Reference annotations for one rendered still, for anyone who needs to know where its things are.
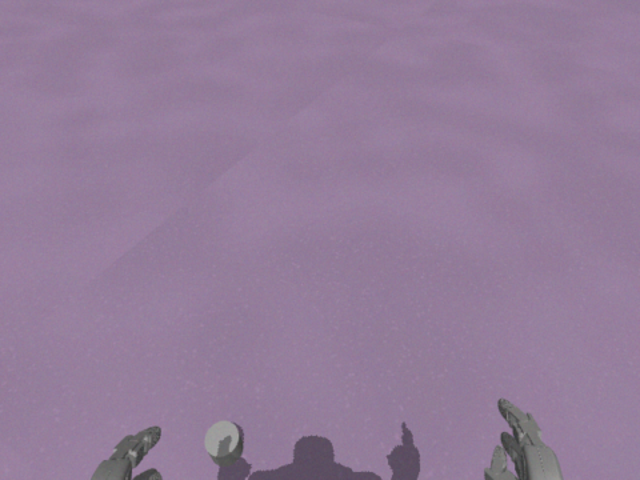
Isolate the left robot hand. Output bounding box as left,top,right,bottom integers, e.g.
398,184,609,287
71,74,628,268
91,426,162,480

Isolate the right robot hand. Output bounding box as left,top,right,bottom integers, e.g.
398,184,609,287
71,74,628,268
484,398,564,480

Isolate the can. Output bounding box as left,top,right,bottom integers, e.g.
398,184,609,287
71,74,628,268
204,421,243,467

